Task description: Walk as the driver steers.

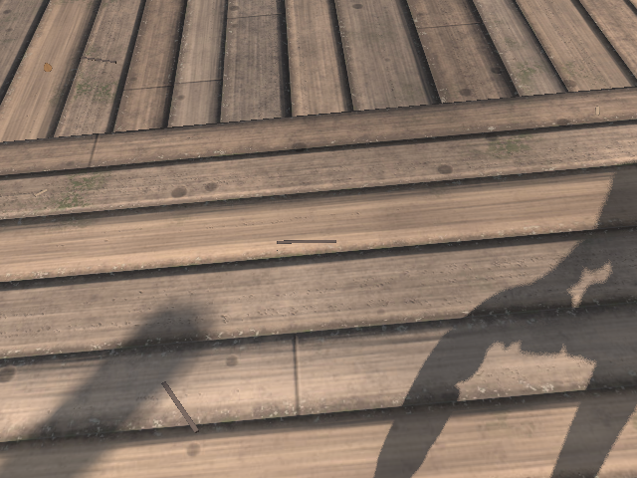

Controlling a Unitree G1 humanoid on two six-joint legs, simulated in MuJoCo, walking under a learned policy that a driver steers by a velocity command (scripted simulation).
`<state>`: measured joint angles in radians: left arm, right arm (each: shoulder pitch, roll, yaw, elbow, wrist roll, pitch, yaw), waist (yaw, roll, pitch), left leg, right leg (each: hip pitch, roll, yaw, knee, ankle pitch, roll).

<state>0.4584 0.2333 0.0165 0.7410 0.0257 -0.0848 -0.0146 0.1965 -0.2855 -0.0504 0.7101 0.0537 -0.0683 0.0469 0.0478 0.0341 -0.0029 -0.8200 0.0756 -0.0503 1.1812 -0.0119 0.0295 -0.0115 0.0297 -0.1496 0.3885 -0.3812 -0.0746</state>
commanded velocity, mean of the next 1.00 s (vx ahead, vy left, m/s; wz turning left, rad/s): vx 0.38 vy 0.00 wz -0.15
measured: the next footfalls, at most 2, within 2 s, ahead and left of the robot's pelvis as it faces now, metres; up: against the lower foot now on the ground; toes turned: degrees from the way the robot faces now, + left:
left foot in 0.20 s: +0.37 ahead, +0.04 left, +0.00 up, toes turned +9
right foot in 0.64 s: +0.64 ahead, -0.12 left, +0.00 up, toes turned +10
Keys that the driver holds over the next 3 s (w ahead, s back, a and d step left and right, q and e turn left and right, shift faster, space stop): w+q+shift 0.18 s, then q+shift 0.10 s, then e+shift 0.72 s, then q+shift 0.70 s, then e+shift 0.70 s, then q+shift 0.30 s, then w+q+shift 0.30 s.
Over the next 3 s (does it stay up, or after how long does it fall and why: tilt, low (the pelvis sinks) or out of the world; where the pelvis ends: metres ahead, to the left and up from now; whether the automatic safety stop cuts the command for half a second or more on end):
stays up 0.69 -0.01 0.01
